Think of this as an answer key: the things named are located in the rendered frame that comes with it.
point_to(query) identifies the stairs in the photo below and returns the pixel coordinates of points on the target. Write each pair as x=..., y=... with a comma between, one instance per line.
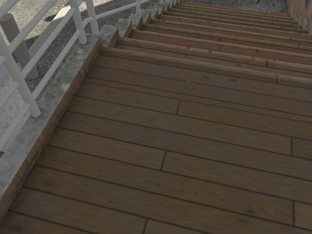
x=242, y=38

